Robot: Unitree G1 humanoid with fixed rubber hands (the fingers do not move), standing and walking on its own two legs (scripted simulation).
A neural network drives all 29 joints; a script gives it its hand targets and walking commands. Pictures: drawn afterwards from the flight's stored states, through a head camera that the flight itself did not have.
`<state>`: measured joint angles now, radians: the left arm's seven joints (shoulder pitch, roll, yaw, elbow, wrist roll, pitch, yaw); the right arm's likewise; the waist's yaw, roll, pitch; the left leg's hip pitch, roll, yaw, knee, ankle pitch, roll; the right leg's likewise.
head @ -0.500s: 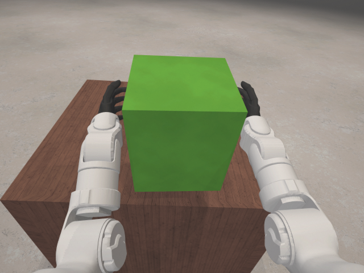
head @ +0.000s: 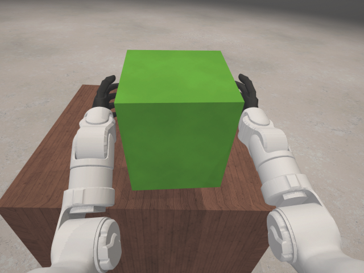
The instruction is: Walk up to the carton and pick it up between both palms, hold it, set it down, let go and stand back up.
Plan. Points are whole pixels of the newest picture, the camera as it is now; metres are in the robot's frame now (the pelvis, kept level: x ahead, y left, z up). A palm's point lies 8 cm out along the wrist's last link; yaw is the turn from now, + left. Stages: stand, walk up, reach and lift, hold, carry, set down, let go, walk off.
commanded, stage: reach and lift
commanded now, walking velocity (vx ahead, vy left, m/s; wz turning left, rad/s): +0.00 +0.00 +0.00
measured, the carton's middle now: (175, 121) +0.41 -0.01 +0.18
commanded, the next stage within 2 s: hold in 0.70 s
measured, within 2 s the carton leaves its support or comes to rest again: neither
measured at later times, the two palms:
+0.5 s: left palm (103, 103) +0.39 +0.14 +0.24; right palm (250, 100) +0.38 -0.16 +0.25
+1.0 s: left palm (95, 95) +0.37 +0.15 +0.27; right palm (251, 86) +0.38 -0.15 +0.29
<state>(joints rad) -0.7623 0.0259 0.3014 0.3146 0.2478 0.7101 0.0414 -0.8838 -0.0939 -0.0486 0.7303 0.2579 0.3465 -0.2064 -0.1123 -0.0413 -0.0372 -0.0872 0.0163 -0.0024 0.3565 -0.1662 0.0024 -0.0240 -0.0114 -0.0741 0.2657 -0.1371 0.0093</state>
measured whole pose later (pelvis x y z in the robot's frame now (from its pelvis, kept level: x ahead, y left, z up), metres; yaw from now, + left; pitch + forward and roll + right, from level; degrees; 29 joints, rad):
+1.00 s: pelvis +0.01 -0.01 +0.00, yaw -1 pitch -6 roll -1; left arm -0.82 0.03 0.36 0.22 0.23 0.91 0.03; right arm -1.01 -0.16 0.04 0.68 0.41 0.59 -0.30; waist -0.08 0.00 -0.10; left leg -0.08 0.03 -0.01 0.38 -0.20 -0.01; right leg -0.02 0.02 -0.04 0.28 -0.16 -0.01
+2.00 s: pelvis +0.01 -0.01 +0.00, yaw +0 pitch -3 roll -1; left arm -0.89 0.08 0.34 0.35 0.20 0.89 0.02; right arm -1.07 -0.18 0.03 0.74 0.41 0.63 -0.31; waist -0.09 0.02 -0.14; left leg -0.14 0.02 -0.05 0.39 -0.19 -0.01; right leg -0.06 0.02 -0.04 0.27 -0.16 -0.01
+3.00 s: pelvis +0.01 -0.01 +0.00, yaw +1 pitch -3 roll -2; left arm -0.90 0.08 0.36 0.37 0.20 0.89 0.02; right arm -1.08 -0.17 0.02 0.75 0.41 0.64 -0.32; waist -0.09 0.01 -0.15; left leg -0.14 0.02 -0.06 0.39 -0.19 -0.02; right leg -0.06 0.03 -0.02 0.27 -0.15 -0.01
